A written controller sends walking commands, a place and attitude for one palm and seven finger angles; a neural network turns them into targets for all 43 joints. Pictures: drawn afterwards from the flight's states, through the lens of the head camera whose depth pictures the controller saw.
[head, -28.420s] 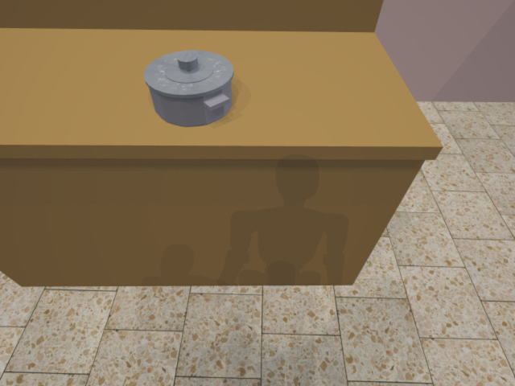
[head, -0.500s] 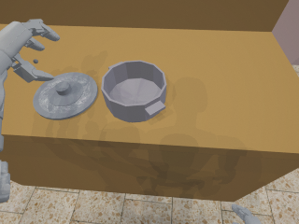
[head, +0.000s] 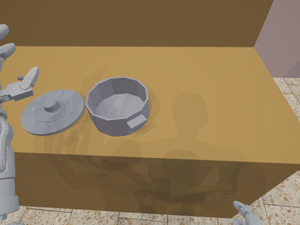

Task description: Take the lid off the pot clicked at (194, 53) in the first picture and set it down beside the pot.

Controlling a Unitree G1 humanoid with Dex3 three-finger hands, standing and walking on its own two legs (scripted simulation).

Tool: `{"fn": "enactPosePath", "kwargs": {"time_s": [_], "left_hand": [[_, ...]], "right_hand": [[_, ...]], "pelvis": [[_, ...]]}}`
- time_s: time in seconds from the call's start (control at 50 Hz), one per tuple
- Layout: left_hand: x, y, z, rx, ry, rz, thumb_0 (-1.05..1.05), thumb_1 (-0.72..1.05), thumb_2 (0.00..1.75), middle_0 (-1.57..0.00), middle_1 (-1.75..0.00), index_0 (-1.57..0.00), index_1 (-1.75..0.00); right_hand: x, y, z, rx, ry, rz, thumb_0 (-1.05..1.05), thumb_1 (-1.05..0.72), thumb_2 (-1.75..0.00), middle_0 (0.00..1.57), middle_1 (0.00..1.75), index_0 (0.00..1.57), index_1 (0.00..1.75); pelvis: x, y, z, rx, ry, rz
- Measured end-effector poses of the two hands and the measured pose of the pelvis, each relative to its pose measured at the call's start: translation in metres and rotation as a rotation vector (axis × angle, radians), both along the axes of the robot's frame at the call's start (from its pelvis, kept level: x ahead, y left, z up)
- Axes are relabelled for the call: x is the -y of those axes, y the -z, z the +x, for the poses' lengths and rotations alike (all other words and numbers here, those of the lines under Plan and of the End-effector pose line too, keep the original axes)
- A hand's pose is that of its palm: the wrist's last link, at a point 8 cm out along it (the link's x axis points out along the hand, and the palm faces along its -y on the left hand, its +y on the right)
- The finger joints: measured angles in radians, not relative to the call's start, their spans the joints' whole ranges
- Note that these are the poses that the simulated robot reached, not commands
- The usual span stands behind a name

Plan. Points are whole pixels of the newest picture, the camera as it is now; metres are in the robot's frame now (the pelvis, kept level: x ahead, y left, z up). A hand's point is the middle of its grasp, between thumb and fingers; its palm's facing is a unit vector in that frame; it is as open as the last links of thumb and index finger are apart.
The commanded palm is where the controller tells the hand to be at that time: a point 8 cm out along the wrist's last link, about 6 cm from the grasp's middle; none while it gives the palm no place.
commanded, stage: draw the hand back to the body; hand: left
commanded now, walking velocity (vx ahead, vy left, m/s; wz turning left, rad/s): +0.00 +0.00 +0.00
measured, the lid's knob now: (50, 104) +0.44 +0.37 +0.05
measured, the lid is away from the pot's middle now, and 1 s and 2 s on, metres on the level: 0.23 0.23 0.23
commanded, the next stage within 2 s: step back with the hand held close in 1.20 s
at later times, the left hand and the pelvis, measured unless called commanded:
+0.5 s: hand (9, 113) +0.24 +0.26 +0.25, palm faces +0.49 -0.84 -0.24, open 7.6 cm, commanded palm +0.19 +0.30 +0.25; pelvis -0.02 -0.01 +0.00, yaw +0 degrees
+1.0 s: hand out of the picture +0.17 +0.26 +0.23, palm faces +0.44 -0.84 -0.31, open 7.5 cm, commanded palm +0.11 +0.30 +0.24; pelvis -0.03 +0.02 +0.00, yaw +0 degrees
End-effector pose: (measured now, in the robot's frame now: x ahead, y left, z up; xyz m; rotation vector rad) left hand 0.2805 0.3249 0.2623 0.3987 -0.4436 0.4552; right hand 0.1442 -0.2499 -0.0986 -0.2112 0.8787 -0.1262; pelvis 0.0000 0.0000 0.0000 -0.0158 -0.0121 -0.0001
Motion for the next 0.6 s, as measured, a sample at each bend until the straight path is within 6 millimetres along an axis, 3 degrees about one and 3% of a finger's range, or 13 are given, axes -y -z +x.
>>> {"fn": "enactPosePath", "kwargs": {"time_s": [0.28,0.6], "left_hand": [[0.02,0.002,-0.045,0.031,0.014,0.009,0.01,0.61,0.85,-0.26,-0.44,-0.26,-0.44],[0.024,0.011,-0.1,0.058,0.026,0.004,0.01,0.87,0.89,-0.21,-0.31,-0.21,-0.31]], "right_hand": [[-0.01,-0.015,0.032,0.138,-0.034,0.039,0.01,-0.91,-0.9,0.2,0.3,0.2,0.3],[-0.029,-0.019,0.019,0.162,-0.062,0.041,0.01,-0.91,-0.9,0.2,0.3,0.2,0.3]], "pelvis": [[0.01,0.0,-0.008,0.03,0.002,0.003],[0.002,-0.001,-0.023,0.063,0.002,-0.001]]}}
